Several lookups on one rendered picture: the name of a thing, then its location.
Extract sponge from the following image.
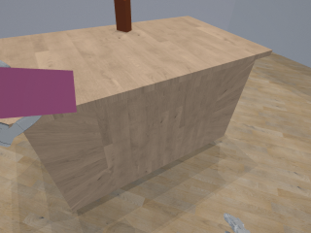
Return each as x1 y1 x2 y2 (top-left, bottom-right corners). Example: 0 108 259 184
0 67 77 119

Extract table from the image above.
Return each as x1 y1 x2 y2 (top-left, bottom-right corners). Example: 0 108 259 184
0 16 272 212

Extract robot left hand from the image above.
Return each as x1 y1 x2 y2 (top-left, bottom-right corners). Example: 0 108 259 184
0 60 42 148

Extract robot right hand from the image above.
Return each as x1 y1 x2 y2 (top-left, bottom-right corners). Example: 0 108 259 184
224 213 251 233

